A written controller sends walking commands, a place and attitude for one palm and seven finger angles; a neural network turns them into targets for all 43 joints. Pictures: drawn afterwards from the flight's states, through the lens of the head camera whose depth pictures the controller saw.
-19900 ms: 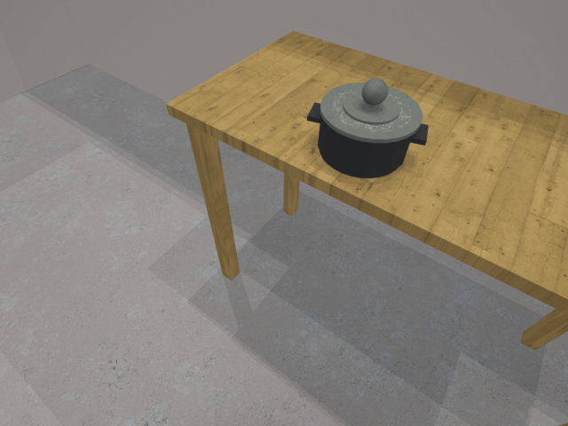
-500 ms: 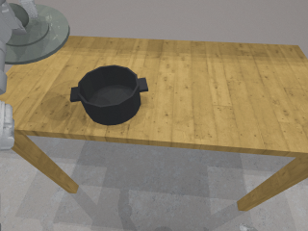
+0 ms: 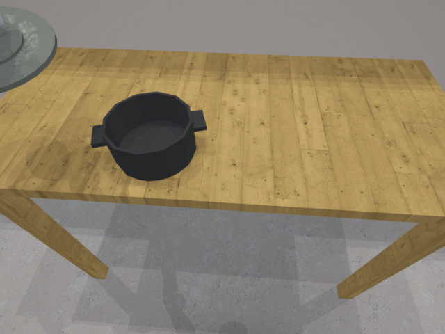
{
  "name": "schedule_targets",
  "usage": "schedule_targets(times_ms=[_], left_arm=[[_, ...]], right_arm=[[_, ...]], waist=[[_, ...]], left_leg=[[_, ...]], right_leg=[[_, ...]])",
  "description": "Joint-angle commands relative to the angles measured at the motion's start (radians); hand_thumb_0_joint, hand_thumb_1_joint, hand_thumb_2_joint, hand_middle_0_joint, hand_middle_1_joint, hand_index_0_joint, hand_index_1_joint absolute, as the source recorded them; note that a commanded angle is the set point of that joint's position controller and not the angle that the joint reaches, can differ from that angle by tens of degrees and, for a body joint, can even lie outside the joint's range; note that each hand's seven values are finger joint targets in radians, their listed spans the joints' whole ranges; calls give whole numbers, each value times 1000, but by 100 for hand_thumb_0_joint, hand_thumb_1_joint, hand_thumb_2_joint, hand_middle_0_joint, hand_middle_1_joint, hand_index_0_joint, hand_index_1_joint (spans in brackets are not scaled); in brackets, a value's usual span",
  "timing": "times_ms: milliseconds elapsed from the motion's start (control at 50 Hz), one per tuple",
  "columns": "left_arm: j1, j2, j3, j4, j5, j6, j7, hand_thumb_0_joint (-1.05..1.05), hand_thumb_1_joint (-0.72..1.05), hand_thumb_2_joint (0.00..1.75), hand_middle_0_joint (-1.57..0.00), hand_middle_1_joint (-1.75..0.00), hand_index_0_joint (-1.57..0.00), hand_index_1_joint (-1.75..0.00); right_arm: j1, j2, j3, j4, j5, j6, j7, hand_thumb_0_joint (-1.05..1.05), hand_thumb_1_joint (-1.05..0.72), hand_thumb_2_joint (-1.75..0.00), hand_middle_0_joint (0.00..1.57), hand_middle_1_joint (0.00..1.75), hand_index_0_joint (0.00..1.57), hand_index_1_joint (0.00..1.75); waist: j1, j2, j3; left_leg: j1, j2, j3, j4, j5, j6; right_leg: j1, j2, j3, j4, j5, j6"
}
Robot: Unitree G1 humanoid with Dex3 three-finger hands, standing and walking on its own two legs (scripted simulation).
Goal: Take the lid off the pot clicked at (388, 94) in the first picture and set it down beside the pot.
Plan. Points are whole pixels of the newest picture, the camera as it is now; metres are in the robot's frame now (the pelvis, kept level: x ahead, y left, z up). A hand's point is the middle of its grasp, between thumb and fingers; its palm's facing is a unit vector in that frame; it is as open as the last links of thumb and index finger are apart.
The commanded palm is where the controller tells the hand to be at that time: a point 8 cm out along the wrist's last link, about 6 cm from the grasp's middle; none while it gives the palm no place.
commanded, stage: move the lid sideways beside the pot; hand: left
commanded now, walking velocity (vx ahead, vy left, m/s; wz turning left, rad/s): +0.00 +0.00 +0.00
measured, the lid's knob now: out of the picture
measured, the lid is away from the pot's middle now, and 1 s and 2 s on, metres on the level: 0.20 0.24 0.23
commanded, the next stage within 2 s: lower the lid onto the table in 0.50 s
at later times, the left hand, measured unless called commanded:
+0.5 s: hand out of the picture +0.46 +0.35 +0.30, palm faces -0.20 -0.07 -0.98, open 7.0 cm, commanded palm +0.48 +0.34 +0.37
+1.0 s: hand out of the picture +0.48 +0.36 +0.27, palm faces -0.23 -0.15 -0.96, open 7.0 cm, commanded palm +0.49 +0.35 +0.35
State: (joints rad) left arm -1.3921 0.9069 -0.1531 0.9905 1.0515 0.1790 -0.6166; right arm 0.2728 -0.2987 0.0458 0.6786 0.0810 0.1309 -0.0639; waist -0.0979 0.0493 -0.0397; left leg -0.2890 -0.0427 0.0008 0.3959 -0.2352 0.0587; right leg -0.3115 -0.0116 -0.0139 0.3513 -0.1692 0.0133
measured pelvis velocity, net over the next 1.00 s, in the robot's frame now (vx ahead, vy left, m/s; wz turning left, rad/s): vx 0.02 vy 0.01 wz -0.01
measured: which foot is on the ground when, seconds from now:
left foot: down 0.00-1.00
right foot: down 0.00-1.00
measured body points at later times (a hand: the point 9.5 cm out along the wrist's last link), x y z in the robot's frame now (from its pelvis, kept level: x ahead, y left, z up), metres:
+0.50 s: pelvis +0.01 +0.01 +0.00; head +0.07 +0.00 +0.45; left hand +0.47 +0.35 +0.36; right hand +0.05 -0.27 -0.13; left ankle -0.03 +0.08 -0.74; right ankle +0.00 -0.13 -0.74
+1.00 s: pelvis +0.02 +0.01 +0.00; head +0.09 +0.01 +0.44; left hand +0.49 +0.36 +0.33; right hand +0.04 -0.26 -0.13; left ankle -0.03 +0.08 -0.74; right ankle +0.00 -0.13 -0.74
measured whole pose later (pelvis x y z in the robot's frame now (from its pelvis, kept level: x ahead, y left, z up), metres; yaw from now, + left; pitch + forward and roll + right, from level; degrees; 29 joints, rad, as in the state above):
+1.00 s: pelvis +0.02 +0.01 +0.00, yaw +0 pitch +10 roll -2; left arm -1.47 0.97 -0.16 1.16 1.08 0.20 -0.61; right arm 0.32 -0.30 0.05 0.70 0.09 0.10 -0.06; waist -0.13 0.04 -0.02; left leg -0.32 -0.04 0.00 0.43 -0.27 0.07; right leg -0.33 -0.01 -0.01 0.34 -0.18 0.03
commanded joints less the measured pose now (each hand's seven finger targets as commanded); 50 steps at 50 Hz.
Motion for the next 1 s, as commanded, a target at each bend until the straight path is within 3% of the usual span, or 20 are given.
schedule_targets(times_ms=[0,40,140,180,220,280,300,380,420,440,480,540,580,600,680,740,820,880,920,980], left_arm=[[-500,278,60,-101,23,-12,52,0,78,77,-92,-105,-92,-105],[-562,299,48,-142,19,-20,51,0,78,77,-92,-105,-92,-105],[-645,355,81,-224,34,-36,62,0,78,77,-92,-105,-92,-105],[-556,307,51,-147,19,-36,61,0,78,77,-92,-105,-92,-105],[-551,342,76,-118,30,-38,56,0,78,77,-92,-105,-92,-105],[-544,251,1,-115,9,-31,49,0,78,77,-92,-105,-92,-105],[-586,289,28,-154,24,-29,52,0,78,77,-92,-105,-92,-105],[-604,236,-12,-166,9,-29,49,0,78,77,-92,-105,-92,-105],[-605,282,25,-139,29,-30,54,0,78,77,-92,-105,-92,-105],[-645,293,25,-175,30,-32,53,0,78,77,-92,-105,-92,-105],[-611,233,-11,-140,13,-32,54,0,78,77,-92,-105,-92,-105],[-629,334,60,-137,37,-40,58,0,78,77,-92,-105,-92,-105],[-624,309,44,-160,24,-47,61,0,78,77,-92,-105,-92,-105],[-679,353,81,-142,45,-20,63,0,78,77,-92,-105,-92,-105],[-546,327,66,-21,38,2,56,0,78,77,-92,-105,-92,-105],[-581,297,32,-27,43,18,50,0,78,77,-92,-105,-92,-105],[-632,349,68,-108,48,19,59,0,78,77,-92,-105,-92,-105],[-576,278,23,-51,32,27,58,0,78,77,-92,-105,-92,-105],[-581,325,49,-40,47,18,63,0,78,77,-92,-105,-92,-105],[-628,242,-11,-87,24,19,65,0,78,77,-92,-105,-92,-105]], right_arm=[[19,-153,-41,-87,7,-19,-12,0,-90,-90,20,30,20,30],[17,-160,-40,-83,11,-13,-14,0,-90,-90,20,30,20,30],[39,-155,-44,-77,8,-27,-26,0,-90,-90,20,30,20,30],[58,-161,-43,-73,14,-32,-28,0,-90,-90,20,30,20,30],[60,-163,-42,-62,12,-27,-25,0,-90,-90,20,30,20,30],[67,-168,-44,-61,21,-28,-22,0,-90,-90,20,30,20,30],[67,-164,-44,-51,14,-28,-21,0,-90,-90,20,30,20,30],[77,-170,-44,-49,19,-41,-25,0,-90,-90,20,30,20,30],[91,-164,-42,-39,12,-47,-29,0,-90,-90,20,30,20,30],[83,-166,-42,-40,12,-46,-29,0,-90,-90,20,30,20,30],[93,-168,-44,-39,15,-54,-29,0,-90,-90,20,30,20,30],[94,-169,-41,-38,6,-49,-26,0,-90,-90,20,30,20,30],[90,-172,-43,-49,10,-48,-24,0,-90,-90,20,30,20,30],[93,-166,-47,-38,3,-52,-16,0,-90,-90,20,30,20,30],[108,-171,-42,-64,10,-50,-3,0,-90,-90,20,30,20,30],[106,-167,-44,-63,9,-43,1,0,-90,-90,20,30,20,30],[110,-169,-46,-66,8,-45,-3,0,-90,-90,20,30,20,30],[126,-172,-48,-56,12,-55,-7,0,-90,-90,20,30,20,30],[128,-170,-44,-56,10,-54,-10,0,-90,-90,20,30,20,30],[131,-172,-51,-46,14,-62,-11,0,-90,-90,20,30,20,30]], waist=[[-4,1,-351],[-7,30,-361],[-3,140,-458],[-12,147,-410],[-8,91,-388],[-20,139,-363],[-17,126,-381],[-25,170,-386],[-25,104,-407],[-23,126,-421],[-29,155,-398],[-17,97,-430],[-16,169,-451],[-12,159,-468],[-12,91,-428],[-23,57,-411],[-18,94,-477],[-30,140,-426],[-30,75,-431],[-41,186,-440]], left_leg=[[139,30,3,8,423,18],[132,29,9,-7,382,23],[237,32,-10,21,529,28],[236,34,-13,29,569,22],[205,38,-4,29,532,25],[227,42,-11,25,556,18],[240,44,-14,27,549,17],[274,44,-22,26,582,10],[259,41,-17,31,558,21],[260,41,-17,26,556,19],[277,41,-24,34,610,9],[238,38,-16,32,566,18],[274,42,-21,50,691,4],[280,36,-32,61,694,8],[219,34,-18,60,704,5],[208,39,-12,55,645,16],[251,38,-17,70,701,20],[267,39,-24,72,704,5],[220,36,-13,66,623,17],[286,41,-30,74,705,-1]], right_leg=[[173,26,-19,9,257,-48],[189,25,-17,2,252,-48],[182,32,-15,9,272,-50],[148,34,-25,-3,276,-52],[158,35,-21,6,284,-47],[116,35,-33,-10,265,-50],[114,41,-33,-4,255,-47],[90,42,-40,-16,246,-52],[115,46,-37,-6,254,-45],[123,44,-37,-5,259,-45],[90,44,-43,-14,262,-50],[143,43,-33,5,275,-43],[129,38,-33,9,326,-49],[144,44,-27,25,336,-44],[161,39,-33,30,378,-42],[151,41,-32,28,357,-35],[169,40,-25,37,386,-34],[110,45,-39,19,344,-40],[149,46,-30,30,340,-34],[91,47,-42,18,335,-42]])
